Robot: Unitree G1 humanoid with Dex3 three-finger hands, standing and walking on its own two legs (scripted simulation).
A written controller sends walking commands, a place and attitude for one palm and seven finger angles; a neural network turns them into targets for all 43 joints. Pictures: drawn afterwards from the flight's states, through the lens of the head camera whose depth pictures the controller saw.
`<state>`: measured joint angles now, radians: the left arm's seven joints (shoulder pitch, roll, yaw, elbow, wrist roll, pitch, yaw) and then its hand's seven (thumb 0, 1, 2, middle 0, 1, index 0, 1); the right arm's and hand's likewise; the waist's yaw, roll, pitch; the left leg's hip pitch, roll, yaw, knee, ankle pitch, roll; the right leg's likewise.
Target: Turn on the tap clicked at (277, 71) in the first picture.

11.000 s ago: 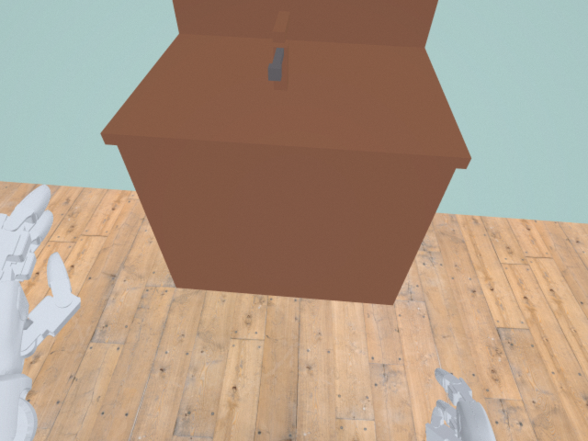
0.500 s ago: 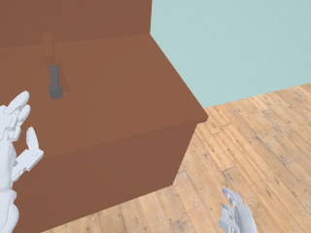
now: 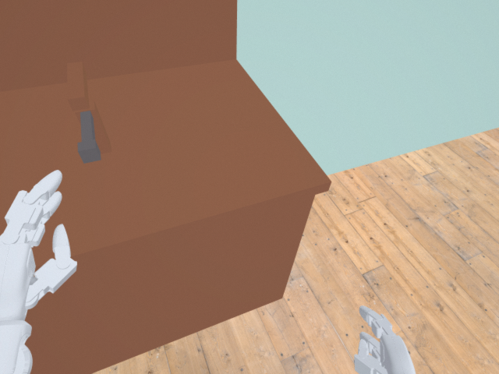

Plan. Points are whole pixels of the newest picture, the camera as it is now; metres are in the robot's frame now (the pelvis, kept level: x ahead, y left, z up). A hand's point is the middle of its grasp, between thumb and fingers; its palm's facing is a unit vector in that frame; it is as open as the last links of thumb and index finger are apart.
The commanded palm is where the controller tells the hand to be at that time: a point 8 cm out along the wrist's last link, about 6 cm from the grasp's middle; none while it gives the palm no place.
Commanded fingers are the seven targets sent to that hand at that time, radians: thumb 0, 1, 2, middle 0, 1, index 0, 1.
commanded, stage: come to a stop and stand still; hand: left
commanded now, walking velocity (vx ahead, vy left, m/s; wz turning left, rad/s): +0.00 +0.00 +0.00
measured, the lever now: (89, 151) +0.42 +0.32 +0.11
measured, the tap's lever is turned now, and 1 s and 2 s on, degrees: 0 0 0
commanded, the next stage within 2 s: look again from close up in 0.50 s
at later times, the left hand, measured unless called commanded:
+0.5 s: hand (77, 234) +0.24 +0.24 +0.15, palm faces +0.38 -0.84 -0.38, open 7.4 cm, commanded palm +0.18 +0.27 +0.18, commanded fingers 0.00 0.90 0.90 -0.20 -0.30 -0.20 -0.30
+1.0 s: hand (67, 237) +0.23 +0.25 +0.16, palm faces +0.41 -0.84 -0.35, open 7.4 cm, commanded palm +0.17 +0.28 +0.18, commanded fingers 0.00 0.90 0.90 -0.20 -0.30 -0.20 -0.30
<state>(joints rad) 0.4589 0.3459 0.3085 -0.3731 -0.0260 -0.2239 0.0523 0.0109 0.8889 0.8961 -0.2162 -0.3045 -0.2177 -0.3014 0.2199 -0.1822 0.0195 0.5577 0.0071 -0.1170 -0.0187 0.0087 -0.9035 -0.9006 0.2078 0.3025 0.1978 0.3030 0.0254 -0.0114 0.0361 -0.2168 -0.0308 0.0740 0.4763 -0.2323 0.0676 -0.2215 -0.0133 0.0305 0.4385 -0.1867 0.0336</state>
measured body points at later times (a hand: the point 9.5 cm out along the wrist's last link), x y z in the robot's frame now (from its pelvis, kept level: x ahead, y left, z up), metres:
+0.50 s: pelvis +0.02 -0.01 +0.01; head +0.05 +0.01 +0.45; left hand +0.21 +0.29 +0.17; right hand +0.21 -0.23 -0.06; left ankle +0.02 +0.07 -0.74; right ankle +0.03 -0.14 -0.74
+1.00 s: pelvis +0.02 -0.01 +0.01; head +0.04 +0.01 +0.46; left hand +0.20 +0.29 +0.18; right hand +0.21 -0.22 -0.06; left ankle +0.02 +0.07 -0.74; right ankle +0.03 -0.14 -0.74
